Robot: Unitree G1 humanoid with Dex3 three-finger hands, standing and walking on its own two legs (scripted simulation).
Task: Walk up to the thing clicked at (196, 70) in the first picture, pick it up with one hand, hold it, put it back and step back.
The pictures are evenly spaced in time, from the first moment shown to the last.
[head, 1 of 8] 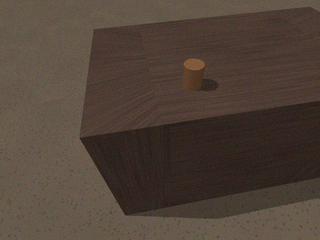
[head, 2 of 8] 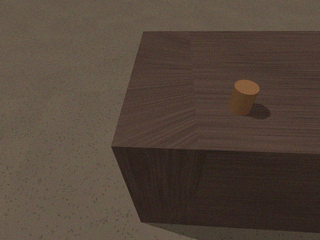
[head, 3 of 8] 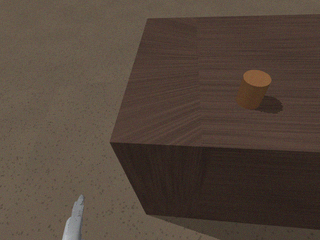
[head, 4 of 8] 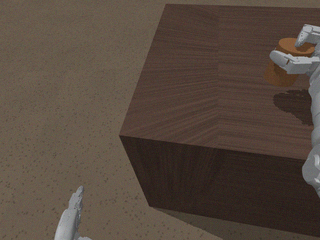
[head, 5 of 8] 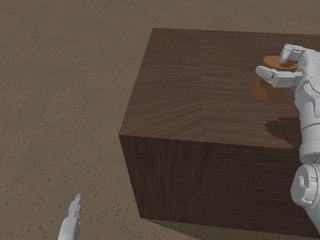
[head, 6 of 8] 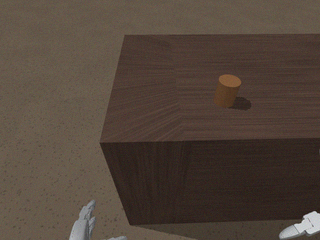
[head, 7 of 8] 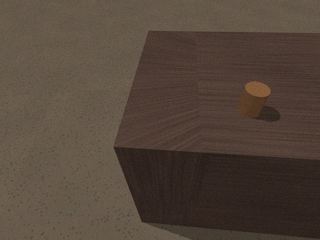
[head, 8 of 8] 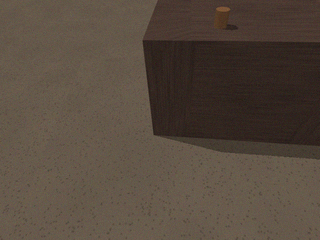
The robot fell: no
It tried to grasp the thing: yes
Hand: right
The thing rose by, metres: 0.22
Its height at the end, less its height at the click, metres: +0.00
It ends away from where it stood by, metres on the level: 0.02
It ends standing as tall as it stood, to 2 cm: yes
